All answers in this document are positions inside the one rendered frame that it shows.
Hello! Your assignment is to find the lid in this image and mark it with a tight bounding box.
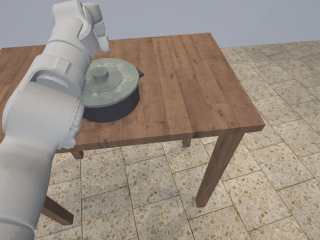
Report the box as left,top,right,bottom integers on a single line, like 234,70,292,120
77,58,140,108

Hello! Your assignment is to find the robot left upper arm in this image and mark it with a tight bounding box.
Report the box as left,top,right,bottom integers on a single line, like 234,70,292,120
0,81,85,240

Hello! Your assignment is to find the left robot forearm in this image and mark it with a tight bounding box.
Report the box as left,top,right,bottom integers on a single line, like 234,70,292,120
2,0,99,134

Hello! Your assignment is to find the pot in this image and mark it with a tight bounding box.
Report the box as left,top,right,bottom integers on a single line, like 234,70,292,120
82,68,144,123

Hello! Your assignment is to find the robot left hand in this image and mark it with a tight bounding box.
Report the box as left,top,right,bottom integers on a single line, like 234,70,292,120
83,2,110,53

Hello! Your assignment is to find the table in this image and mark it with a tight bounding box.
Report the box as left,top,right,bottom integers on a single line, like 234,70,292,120
0,32,266,226

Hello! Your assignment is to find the knob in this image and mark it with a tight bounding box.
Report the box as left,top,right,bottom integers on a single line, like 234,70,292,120
91,67,109,81

